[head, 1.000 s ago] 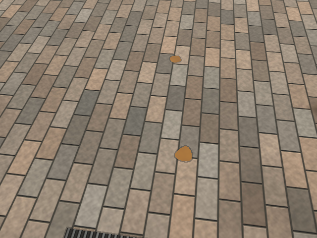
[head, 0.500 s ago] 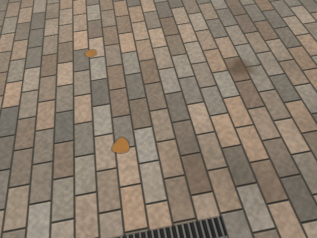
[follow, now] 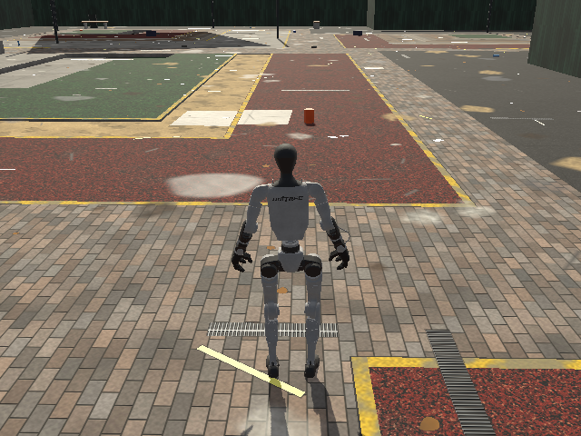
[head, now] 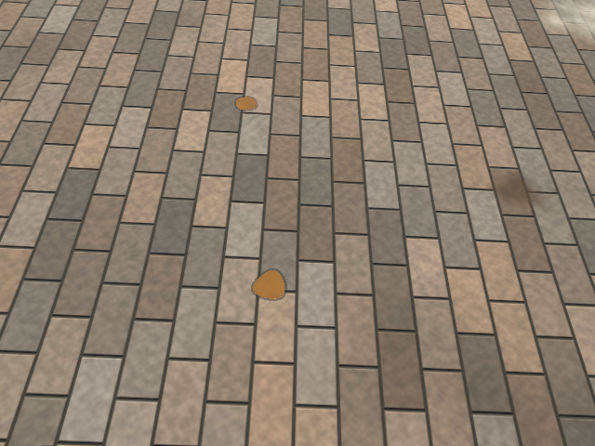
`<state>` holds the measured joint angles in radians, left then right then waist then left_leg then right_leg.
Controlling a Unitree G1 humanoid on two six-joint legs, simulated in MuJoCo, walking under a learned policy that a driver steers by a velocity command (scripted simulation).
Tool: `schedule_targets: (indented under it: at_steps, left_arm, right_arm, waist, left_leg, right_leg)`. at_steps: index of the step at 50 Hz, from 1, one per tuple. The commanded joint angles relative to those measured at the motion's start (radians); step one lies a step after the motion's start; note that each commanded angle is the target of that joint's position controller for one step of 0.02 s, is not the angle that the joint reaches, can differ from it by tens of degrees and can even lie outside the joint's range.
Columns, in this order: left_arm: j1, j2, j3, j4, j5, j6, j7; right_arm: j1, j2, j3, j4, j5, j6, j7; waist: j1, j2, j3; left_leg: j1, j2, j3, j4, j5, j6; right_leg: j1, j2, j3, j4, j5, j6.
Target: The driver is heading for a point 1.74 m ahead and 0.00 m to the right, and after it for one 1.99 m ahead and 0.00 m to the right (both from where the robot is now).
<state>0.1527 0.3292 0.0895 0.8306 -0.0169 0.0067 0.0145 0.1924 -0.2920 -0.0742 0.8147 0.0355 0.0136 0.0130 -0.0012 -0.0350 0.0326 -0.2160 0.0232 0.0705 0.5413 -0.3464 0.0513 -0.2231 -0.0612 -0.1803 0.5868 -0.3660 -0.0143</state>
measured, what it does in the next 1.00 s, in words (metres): walks ahead: right foot, then left foot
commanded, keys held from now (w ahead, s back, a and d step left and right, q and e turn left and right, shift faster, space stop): w+q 0.20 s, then w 0.10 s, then w+e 0.70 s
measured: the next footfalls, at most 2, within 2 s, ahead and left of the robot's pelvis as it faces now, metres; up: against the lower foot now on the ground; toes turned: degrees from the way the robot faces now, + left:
right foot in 0.44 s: +0.40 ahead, -0.06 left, +0.00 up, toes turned +10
left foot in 0.90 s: +0.64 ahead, +0.19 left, +0.00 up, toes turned -7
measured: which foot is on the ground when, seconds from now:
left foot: down 0.00-0.44, up 0.46-0.88, down 0.90-1.00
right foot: up 0.00-0.42, down 0.44-0.90, up 0.92-1.00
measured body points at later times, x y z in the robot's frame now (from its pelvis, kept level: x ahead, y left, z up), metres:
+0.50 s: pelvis +0.25 +0.01 -0.01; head +0.28 +0.02 +0.43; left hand +0.40 +0.29 -0.11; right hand +0.31 -0.28 -0.14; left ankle +0.01 +0.10 -0.65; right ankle +0.36 -0.06 -0.73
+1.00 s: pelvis +0.52 +0.08 +0.00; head +0.55 +0.09 +0.45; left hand +0.60 +0.36 -0.12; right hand +0.70 -0.19 -0.07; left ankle +0.60 +0.19 -0.73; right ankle +0.40 -0.05 -0.65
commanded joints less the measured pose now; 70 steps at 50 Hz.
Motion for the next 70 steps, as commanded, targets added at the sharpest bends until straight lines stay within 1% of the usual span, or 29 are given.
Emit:
schedule_targets:
  at_steps: [1,3,5,8,12,16,19,21,22,23,24,25,27,28,31,37,41,44,45,46,47,48,49,51,58,65,67,69,70]
  left_arm:
    - [-0.244,0.022,-0.004,-0.174,0.016,-0.066,-0.024]
    - [-0.184,0.102,0.014,-0.147,-0.017,-0.100,-0.047]
    - [-0.173,0.117,0.021,-0.123,0.016,-0.113,-0.042]
    - [-0.199,0.065,0.007,-0.128,0.018,-0.115,-0.047]
    - [-0.298,0.013,-0.018,-0.164,0.007,-0.118,-0.058]
    - [-0.320,0.033,-0.020,-0.185,-0.004,-0.126,-0.072]
    - [-0.240,0.079,-0.005,-0.164,-0.005,-0.127,-0.073]
    - [-0.012,0.131,0.024,-0.103,-0.003,-0.116,-0.059]
    - [0.162,0.163,0.030,-0.072,0.006,-0.110,-0.054]
    - [0.266,0.251,0.050,-0.036,0.013,-0.109,-0.064]
    - [0.228,0.151,0.024,-0.035,-0.013,-0.113,-0.072]
    - [0.142,0.118,0.014,-0.050,-0.011,-0.112,-0.064]
    - [0.056,0.091,0.003,-0.077,0.009,-0.107,-0.055]
    - [0.042,0.077,-0.004,-0.084,0.022,-0.109,-0.050]
    - [0.045,0.077,-0.005,-0.085,0.004,-0.106,-0.036]
    - [0.142,0.133,0.016,-0.076,-0.013,-0.088,-0.007]
    - [0.208,0.124,0.016,-0.069,-0.020,-0.066,-0.001]
    - [0.192,0.099,0.010,-0.083,-0.008,-0.055,-0.001]
    - [0.189,0.045,-0.010,-0.098,0.002,-0.059,-0.007]
    - [0.274,-0.037,-0.033,-0.126,0.001,-0.069,-0.008]
    - [0.311,0.008,-0.034,-0.149,-0.025,-0.075,-0.008]
    - [0.252,0.097,-0.010,-0.136,-0.033,-0.070,-0.005]
    - [0.175,0.111,-0.004,-0.150,-0.023,-0.063,-0.005]
    - [0.129,0.088,0.002,-0.168,-0.009,-0.053,-0.012]
    - [0.039,-0.006,-0.026,-0.217,0.001,-0.038,-0.031]
    - [-0.172,0.003,-0.039,-0.280,-0.001,-0.069,-0.063]
    - [-0.138,0.039,-0.025,-0.279,0.000,-0.077,-0.064]
    - [0.109,0.120,0.020,-0.205,0.009,-0.079,-0.049]
    - [0.292,0.208,0.045,-0.177,0.024,-0.070,-0.030]
  right_arm:
    - [0.263,-0.254,-0.063,0.003,-0.020,-0.047,0.001]
    - [0.155,-0.163,-0.038,-0.030,-0.013,-0.085,-0.002]
    - [0.134,-0.140,-0.027,-0.041,-0.007,-0.087,-0.012]
    - [0.171,-0.146,-0.026,-0.051,-0.017,-0.082,-0.032]
    - [0.208,-0.159,-0.030,-0.053,-0.021,-0.077,-0.047]
    - [0.249,-0.156,-0.030,-0.031,-0.015,-0.081,-0.045]
    - [0.234,-0.172,-0.037,-0.031,-0.023,-0.073,-0.046]
    - [0.225,-0.164,-0.030,-0.033,-0.031,-0.058,-0.047]
    - [0.239,-0.131,-0.014,-0.045,-0.047,-0.054,-0.050]
    - [0.373,-0.009,0.017,-0.067,-0.037,-0.071,-0.035]
    - [0.296,-0.089,0.011,-0.068,-0.025,-0.097,-0.029]
    - [0.166,-0.142,-0.004,-0.106,0.005,-0.116,-0.021]
    - [0.053,-0.131,0.001,-0.133,-0.020,-0.143,-0.020]
    - [0.063,-0.127,-0.002,-0.136,-0.033,-0.142,-0.021]
    - [0.084,-0.091,0.006,-0.146,-0.051,-0.125,-0.022]
    - [-0.144,-0.046,0.032,-0.219,-0.045,-0.129,-0.018]
    - [-0.194,-0.085,0.016,-0.245,-0.026,-0.139,-0.007]
    - [-0.068,-0.128,-0.011,-0.219,-0.023,-0.149,-0.010]
    - [0.054,-0.170,-0.027,-0.207,-0.037,-0.154,-0.016]
    - [0.175,-0.255,-0.048,-0.193,-0.058,-0.144,-0.023]
    - [0.222,-0.241,-0.050,-0.161,-0.046,-0.131,-0.010]
    - [0.166,-0.155,-0.028,-0.179,-0.042,-0.129,-0.009]
    - [0.121,-0.117,-0.017,-0.182,-0.042,-0.123,-0.012]
    - [0.048,-0.075,-0.002,-0.172,-0.052,-0.121,-0.012]
    - [0.075,-0.124,-0.024,-0.106,-0.041,-0.135,-0.009]
    - [0.174,-0.185,-0.035,-0.023,0.000,-0.103,-0.008]
    - [0.177,-0.204,-0.038,-0.007,0.005,-0.089,-0.010]
    - [0.167,-0.185,-0.023,-0.002,0.002,-0.085,-0.015]
    - [0.169,-0.113,0.007,-0.034,-0.032,-0.091,-0.014]
  waist:
    - [-0.126,0.269,-0.067]
    - [-0.055,0.155,0.022]
    - [-0.036,0.118,0.038]
    - [-0.036,0.116,0.026]
    - [-0.075,0.151,0.061]
    - [-0.080,0.172,0.085]
    - [-0.037,0.201,0.033]
    - [0.080,0.198,-0.131]
    - [0.145,0.119,-0.264]
    - [0.064,-0.235,-0.421]
    - [0.094,-0.213,-0.384]
    - [0.094,-0.136,-0.200]
    - [0.048,0.044,-0.072]
    - [0.015,0.027,-0.066]
    - [-0.022,-0.025,-0.039]
    - [0.060,-0.019,-0.001]
    - [0.068,-0.038,-0.022]
    - [-0.016,-0.067,-0.067]
    - [-0.077,-0.024,-0.169]
    - [-0.076,0.209,-0.327]
    - [-0.060,0.384,-0.353]
    - [-0.077,0.232,-0.217]
    - [-0.077,0.158,-0.126]
    - [-0.035,0.144,-0.037]
    - [-0.022,0.095,-0.007]
    - [-0.067,0.102,0.046]
    - [-0.024,0.124,0.018]
    - [0.115,0.113,-0.142]
    - [0.177,-0.016,-0.306]
  left_leg:
    - [0.432,0.365,-0.775,-0.335,-0.096,0.329]
    - [0.410,0.307,-0.598,-0.349,-0.021,0.269]
    - [0.371,0.246,-0.468,-0.351,0.169,0.211]
    - [0.301,0.183,-0.356,-0.359,0.375,0.180]
    - [0.143,0.125,-0.269,-0.384,0.327,0.141]
    - [0.181,0.176,-0.280,-0.378,0.335,0.126]
    - [0.298,0.204,-0.240,-0.269,0.656,0.097]
    - [0.284,0.148,-0.167,0.033,1.007,0.059]
    - [0.077,0.120,-0.164,0.309,0.796,0.034]
    - [-0.305,-0.085,-0.151,0.730,0.058,-0.047]
    - [-0.433,-0.081,-0.236,0.830,-0.179,-0.036]
    - [-0.517,-0.026,-0.225,0.848,-0.113,-0.021]
    - [-0.456,0.047,-0.194,0.713,-0.003,-0.009]
    - [-0.400,0.073,-0.198,0.657,0.030,-0.010]
    - [-0.360,0.087,-0.167,0.512,0.034,-0.051]
    - [-0.253,0.015,-0.121,0.085,0.392,-0.119]
    - [-0.199,-0.011,-0.157,-0.034,0.374,-0.113]
    - [-0.014,-0.008,-0.139,-0.105,0.269,-0.053]
    - [0.183,0.092,-0.219,-0.098,0.225,0.002]
    - [0.522,0.325,-0.551,-0.121,0.106,0.122]
    - [0.567,0.432,-0.883,-0.225,-0.142,0.201]
    - [0.461,0.385,-0.782,-0.255,-0.216,0.167]
    - [0.351,0.339,-0.612,-0.255,-0.107,0.134]
    - [0.183,0.258,-0.412,-0.301,0.104,0.115]
    - [0.125,0.232,-0.155,-0.394,0.366,0.153]
    - [0.198,0.251,-0.092,-0.370,0.441,0.125]
    - [0.235,0.259,-0.104,-0.290,0.601,0.108]
    - [0.123,0.181,-0.042,0.005,0.758,0.052]
    - [-0.111,0.116,-0.007,0.339,0.403,0.004]
  right_leg:
    - [-0.643,0.103,0.165,0.490,-0.275,0.021]
    - [-0.701,0.011,0.232,0.516,-0.086,-0.001]
    - [-0.652,-0.016,0.222,0.418,0.054,0.011]
    - [-0.562,0.018,0.191,0.279,0.212,0.050]
    - [-0.400,0.065,0.151,0.014,0.400,0.067]
    - [-0.349,0.056,0.171,-0.087,0.450,0.030]
    - [-0.286,0.074,0.139,-0.090,0.354,-0.030]
    - [0.007,0.128,0.087,-0.083,0.324,-0.097]
    - [0.319,-0.008,0.261,-0.026,0.305,-0.164]
    - [0.640,-0.267,0.839,-0.151,0.017,-0.362]
    - [0.624,-0.267,1.042,-0.330,-0.143,-0.346]
    - [0.480,-0.248,0.888,-0.338,-0.133,-0.300]
    - [0.207,-0.170,0.690,-0.361,0.080,-0.266]
    - [0.136,-0.137,0.638,-0.381,0.145,-0.262]
    - [0.015,-0.106,0.557,-0.428,0.229,-0.284]
    - [-0.103,-0.029,0.435,-0.405,0.262,-0.216]
    - [-0.002,-0.063,0.531,-0.301,0.187,-0.182]
    - [0.012,-0.041,0.565,-0.145,0.219,-0.132]
    - [-0.053,0.014,0.511,0.060,0.195,-0.097]
    - [-0.321,0.142,0.367,0.398,-0.081,-0.030]
    - [-0.535,0.117,0.328,0.618,-0.240,-0.013]
    - [-0.590,0.063,0.352,0.706,-0.148,-0.006]
    - [-0.587,0.031,0.319,0.715,-0.063,0.000]
    - [-0.527,-0.023,0.311,0.636,0.037,0.011]
    - [-0.484,-0.039,0.283,0.342,0.217,0.030]
    - [-0.372,0.001,0.186,0.009,0.291,-0.021]
    - [-0.275,0.034,0.167,-0.051,0.227,-0.048]
    - [0.129,0.065,0.144,-0.096,0.298,-0.095]
    - [0.449,-0.160,0.378,-0.049,0.359,-0.160]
